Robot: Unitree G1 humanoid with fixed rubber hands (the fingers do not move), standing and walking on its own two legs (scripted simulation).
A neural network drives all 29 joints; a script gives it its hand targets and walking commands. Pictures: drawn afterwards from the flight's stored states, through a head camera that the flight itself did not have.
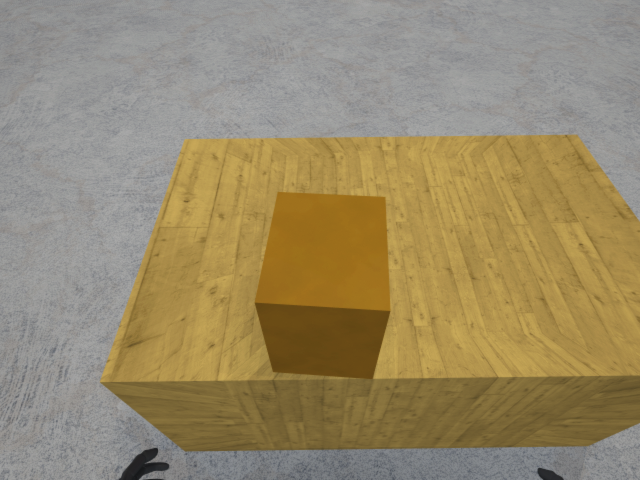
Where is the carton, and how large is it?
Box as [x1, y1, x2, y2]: [255, 192, 390, 378]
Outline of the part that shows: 278,192 255,298 255,305 273,371 372,378 390,310 384,197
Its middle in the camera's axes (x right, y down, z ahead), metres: +0.01 +0.08 +0.67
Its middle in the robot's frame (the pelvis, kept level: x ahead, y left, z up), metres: +0.43 +0.02 -0.10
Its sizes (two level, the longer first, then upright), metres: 0.214 0.179 0.242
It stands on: a pedestal, 0.55 m high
